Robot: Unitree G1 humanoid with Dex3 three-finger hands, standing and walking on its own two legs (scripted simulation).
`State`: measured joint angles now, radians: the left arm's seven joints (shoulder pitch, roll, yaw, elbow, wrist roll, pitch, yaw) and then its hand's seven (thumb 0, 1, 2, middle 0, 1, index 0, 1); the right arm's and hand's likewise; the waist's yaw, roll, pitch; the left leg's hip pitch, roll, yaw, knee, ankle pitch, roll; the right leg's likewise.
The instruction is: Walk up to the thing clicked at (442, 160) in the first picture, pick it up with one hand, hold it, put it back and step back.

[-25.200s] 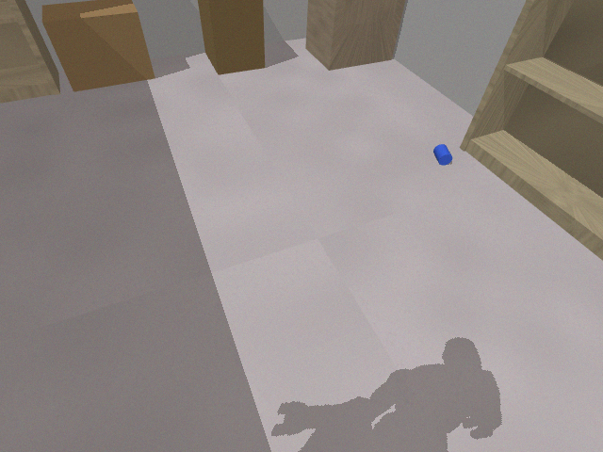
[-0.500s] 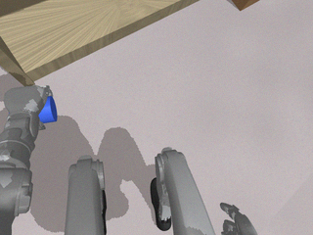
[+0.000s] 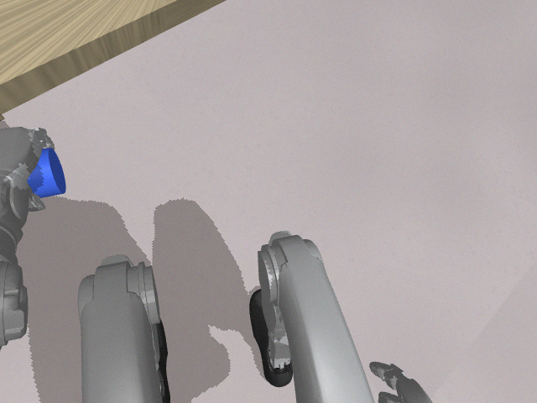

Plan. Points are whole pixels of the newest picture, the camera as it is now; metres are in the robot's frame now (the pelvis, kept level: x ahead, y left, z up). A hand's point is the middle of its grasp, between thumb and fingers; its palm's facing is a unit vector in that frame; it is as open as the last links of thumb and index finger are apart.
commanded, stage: crouch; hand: left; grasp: from above
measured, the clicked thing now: (22, 176) +0.46 +0.29 -0.19
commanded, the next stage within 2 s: lower in 0.22 s
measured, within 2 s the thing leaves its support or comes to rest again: neither
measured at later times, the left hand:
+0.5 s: hand (31, 179) +0.47 +0.29 -0.22, palm faces -0.47 -0.09 -0.88, open 10.1 cm
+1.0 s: hand (49, 184) +0.47 +0.28 -0.27, palm faces -0.46 -0.11 -0.88, open 10.0 cm
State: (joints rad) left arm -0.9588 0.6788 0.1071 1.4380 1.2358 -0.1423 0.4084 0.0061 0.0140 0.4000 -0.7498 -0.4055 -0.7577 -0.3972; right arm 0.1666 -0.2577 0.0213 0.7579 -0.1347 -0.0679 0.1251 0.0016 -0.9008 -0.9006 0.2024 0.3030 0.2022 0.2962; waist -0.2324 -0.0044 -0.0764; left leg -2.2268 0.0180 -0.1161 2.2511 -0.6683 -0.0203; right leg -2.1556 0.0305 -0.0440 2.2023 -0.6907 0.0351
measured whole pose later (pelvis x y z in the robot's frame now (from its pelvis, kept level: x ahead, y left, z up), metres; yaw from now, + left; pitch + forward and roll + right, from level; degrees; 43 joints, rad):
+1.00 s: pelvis +0.00 +0.00 -0.06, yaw -4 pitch +33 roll -9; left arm -1.02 0.84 0.16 1.59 1.25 -0.17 0.49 0.01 0.03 0.33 -0.80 -0.30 -0.81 -0.30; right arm 0.12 -0.29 0.15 0.74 -0.19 -0.11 0.18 0.00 -0.90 -0.90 0.20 0.30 0.20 0.30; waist -0.30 -0.06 0.06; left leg -2.37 0.01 -0.19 2.48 -0.70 -0.03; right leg -2.27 0.06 -0.10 2.38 -0.70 0.05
